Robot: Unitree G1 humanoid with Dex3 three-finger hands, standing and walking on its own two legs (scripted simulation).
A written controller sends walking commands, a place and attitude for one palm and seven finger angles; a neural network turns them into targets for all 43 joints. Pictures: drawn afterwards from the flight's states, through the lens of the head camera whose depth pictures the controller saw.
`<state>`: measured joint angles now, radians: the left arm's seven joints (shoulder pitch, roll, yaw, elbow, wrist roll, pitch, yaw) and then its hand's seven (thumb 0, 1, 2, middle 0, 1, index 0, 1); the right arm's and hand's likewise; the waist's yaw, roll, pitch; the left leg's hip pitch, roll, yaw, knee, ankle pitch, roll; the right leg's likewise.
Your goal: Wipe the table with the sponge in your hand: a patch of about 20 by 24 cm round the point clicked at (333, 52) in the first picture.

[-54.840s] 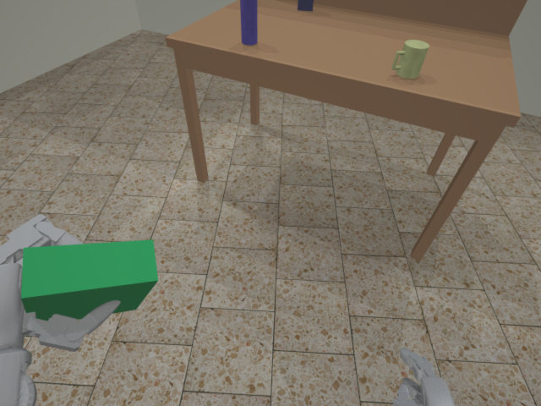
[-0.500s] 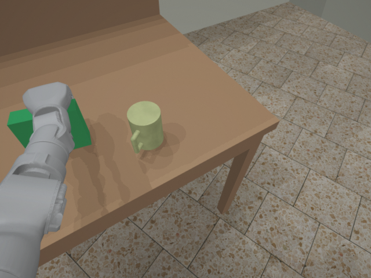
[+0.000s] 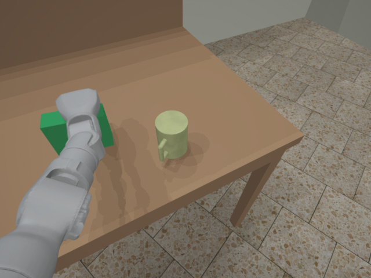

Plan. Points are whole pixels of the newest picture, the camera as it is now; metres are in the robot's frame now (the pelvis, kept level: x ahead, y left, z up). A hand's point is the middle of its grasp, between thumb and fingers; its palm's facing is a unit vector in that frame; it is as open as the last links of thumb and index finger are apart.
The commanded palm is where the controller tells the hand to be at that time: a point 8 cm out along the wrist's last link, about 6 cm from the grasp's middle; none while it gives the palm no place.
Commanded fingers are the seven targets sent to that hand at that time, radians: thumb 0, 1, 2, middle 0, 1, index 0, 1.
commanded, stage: wipe back along the third lane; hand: left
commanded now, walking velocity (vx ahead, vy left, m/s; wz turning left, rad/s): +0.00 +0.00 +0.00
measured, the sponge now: (83, 136) +0.44 +0.27 +0.04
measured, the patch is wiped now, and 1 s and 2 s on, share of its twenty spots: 0.95 0.95 0.95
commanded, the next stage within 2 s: slide back across to the middle lane in 1.34 s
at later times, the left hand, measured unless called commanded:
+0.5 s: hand (94, 135) +0.41 +0.22 +0.08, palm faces +0.01 -0.02 -1.00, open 9.1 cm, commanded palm +0.37 +0.19 +0.12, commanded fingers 0.00 0.10 1.30 -1.20 -1.60 -1.20 -1.60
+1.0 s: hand (102, 155) +0.35 +0.19 +0.08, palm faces +0.04 -0.05 -1.00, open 9.1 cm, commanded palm +0.31 +0.17 +0.11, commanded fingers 0.00 0.10 1.30 -1.20 -1.60 -1.20 -1.60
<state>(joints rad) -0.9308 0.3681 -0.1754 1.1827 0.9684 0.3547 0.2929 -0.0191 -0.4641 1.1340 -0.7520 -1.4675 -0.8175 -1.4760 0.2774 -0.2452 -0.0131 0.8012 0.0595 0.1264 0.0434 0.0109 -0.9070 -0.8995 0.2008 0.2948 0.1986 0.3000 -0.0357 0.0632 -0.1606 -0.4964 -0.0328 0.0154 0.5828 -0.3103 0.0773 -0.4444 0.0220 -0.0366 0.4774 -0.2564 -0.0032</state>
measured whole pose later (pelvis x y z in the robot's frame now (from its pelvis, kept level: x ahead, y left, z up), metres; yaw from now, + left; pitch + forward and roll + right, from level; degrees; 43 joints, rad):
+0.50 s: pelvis +0.02 -0.01 +0.01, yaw +2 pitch +8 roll -2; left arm -0.60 0.27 -0.29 0.66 0.96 0.56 0.18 0.00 -0.44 1.12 -0.73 -1.49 -0.80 -1.50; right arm 0.07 -0.28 0.02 0.68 0.08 0.24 0.03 0.01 -0.91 -0.90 0.20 0.29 0.20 0.30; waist 0.05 0.08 -0.15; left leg -0.32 -0.04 -0.01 0.51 -0.32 0.06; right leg -0.27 0.02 -0.06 0.43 -0.28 -0.01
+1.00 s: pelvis +0.01 -0.03 +0.01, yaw +1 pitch +4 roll -1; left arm -0.37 0.30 -0.30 0.38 0.96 0.60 0.15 0.03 -0.43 1.10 -0.71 -1.49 -0.80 -1.48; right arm 0.08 -0.28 0.04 0.65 0.10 0.23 0.03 0.01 -0.91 -0.90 0.20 0.29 0.20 0.30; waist 0.05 0.09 -0.12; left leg -0.26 -0.02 0.00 0.50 -0.31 0.03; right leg -0.24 0.04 -0.04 0.45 -0.28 -0.04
